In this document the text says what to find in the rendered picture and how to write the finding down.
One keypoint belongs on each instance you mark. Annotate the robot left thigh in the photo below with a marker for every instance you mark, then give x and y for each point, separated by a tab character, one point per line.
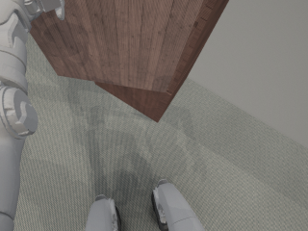
102	215

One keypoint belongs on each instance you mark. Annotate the robot right foot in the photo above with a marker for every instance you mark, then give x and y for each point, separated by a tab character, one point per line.
162	225

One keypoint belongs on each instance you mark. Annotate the left robot upper arm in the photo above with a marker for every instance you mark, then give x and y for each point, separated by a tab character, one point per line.
18	120

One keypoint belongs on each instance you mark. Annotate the left robot forearm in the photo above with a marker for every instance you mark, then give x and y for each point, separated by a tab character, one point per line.
14	28

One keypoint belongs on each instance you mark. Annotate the robot left hand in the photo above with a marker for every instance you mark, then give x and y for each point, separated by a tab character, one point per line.
34	9

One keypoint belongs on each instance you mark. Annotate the cupboard door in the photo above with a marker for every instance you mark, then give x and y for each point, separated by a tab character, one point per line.
129	43

